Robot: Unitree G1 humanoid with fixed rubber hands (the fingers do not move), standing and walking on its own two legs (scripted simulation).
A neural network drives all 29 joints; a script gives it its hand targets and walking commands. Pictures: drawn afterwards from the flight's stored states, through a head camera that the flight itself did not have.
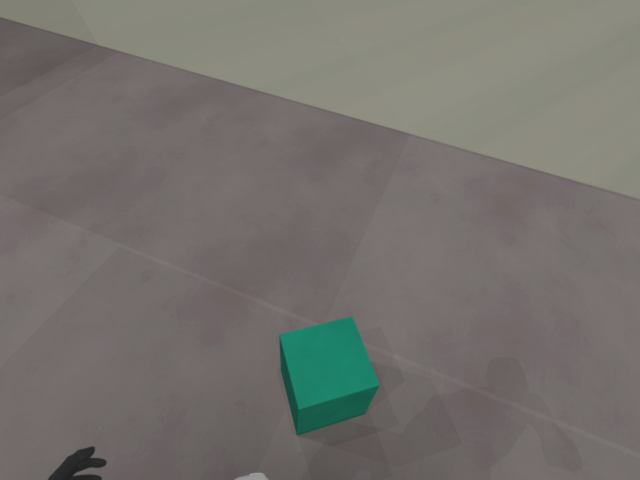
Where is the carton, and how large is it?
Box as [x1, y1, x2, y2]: [279, 317, 379, 435]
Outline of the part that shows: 352,317 279,335 281,371 297,435 363,414 379,385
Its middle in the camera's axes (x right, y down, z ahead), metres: +0.01 +0.38 +1.09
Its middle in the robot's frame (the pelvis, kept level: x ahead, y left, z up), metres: +0.48 -0.02 -0.62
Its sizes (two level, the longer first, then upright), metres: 0.210 0.200 0.250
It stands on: the floor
